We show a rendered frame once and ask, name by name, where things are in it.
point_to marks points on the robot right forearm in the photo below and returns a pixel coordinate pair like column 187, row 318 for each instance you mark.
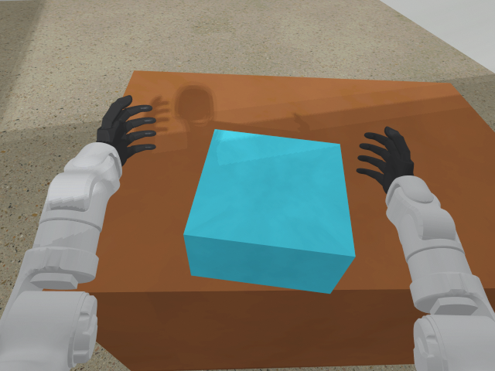
column 442, row 282

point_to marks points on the robot left forearm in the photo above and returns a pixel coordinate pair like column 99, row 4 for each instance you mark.
column 64, row 251

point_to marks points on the robot left upper arm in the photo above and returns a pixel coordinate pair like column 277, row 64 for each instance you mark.
column 49, row 331

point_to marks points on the right robot hand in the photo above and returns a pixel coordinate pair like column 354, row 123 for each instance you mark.
column 396, row 155

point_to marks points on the robot right upper arm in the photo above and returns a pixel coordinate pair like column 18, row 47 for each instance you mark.
column 454, row 343

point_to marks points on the pedestal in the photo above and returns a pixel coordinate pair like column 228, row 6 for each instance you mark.
column 152, row 315

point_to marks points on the carton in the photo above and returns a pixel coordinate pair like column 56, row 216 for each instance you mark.
column 272, row 211

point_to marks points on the left robot hand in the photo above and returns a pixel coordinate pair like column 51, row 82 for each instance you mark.
column 115, row 127

